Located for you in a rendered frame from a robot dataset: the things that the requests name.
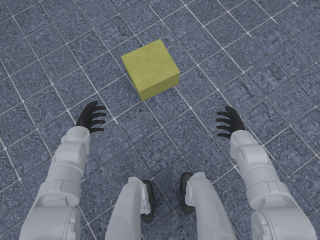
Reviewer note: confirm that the right robot upper arm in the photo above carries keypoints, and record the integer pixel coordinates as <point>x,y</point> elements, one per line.
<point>280,223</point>

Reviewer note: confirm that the robot right forearm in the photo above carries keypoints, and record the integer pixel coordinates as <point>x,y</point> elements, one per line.
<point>264,188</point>

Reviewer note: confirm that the robot left foot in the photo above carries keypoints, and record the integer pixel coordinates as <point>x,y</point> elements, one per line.
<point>148,217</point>

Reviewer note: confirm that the robot right hand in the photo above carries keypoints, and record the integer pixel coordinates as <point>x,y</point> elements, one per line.
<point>234,121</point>

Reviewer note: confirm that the left robot upper arm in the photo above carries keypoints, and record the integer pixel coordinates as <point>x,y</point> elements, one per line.
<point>53,223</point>

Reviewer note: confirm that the robot left forearm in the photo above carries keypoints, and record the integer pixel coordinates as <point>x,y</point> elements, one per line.
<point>62,184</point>

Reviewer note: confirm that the carton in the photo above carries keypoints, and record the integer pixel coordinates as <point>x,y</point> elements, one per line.
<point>151,69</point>

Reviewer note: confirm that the robot left hand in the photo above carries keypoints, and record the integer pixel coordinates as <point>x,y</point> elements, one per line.
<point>85,119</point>

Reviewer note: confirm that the left robot thigh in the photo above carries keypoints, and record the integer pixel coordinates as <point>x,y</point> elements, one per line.
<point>125,221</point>

